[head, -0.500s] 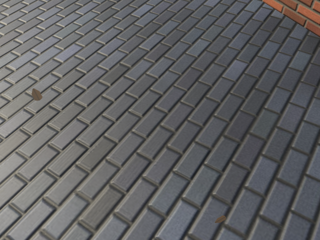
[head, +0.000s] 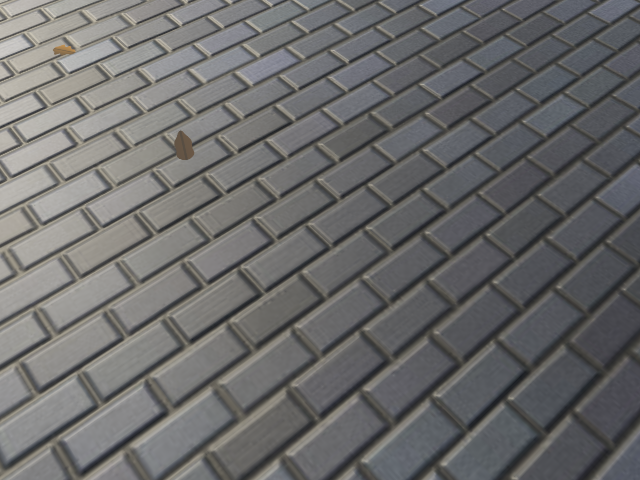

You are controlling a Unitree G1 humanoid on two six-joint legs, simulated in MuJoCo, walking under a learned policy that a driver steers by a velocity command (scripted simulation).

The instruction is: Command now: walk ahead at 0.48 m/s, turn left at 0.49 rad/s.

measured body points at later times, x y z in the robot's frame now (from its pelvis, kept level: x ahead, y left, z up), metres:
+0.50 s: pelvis +0.24 +0.01 +0.01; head +0.28 +0.02 +0.46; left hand +0.36 +0.29 -0.08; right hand +0.33 -0.27 -0.11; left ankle +0.12 +0.06 -0.71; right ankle +0.39 -0.05 -0.71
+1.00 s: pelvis +0.29 +0.01 +0.03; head +0.29 +0.02 +0.48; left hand +0.27 +0.28 -0.11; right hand +0.44 -0.20 -0.11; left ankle +0.23 +0.11 -0.71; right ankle +0.39 -0.05 -0.71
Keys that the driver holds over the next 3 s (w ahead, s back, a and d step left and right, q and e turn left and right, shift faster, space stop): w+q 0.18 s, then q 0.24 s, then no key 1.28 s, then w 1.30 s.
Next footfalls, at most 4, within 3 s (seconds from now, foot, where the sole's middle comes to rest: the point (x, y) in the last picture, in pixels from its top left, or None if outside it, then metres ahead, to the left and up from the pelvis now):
0.52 right None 0.43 -0.03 -0.75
0.90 left None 0.27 0.12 -0.75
2.50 left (244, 328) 0.77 0.23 -0.75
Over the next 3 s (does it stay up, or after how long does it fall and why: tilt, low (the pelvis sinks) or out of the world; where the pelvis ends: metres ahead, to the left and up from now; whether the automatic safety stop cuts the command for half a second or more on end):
stays up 0.90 0.20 0.02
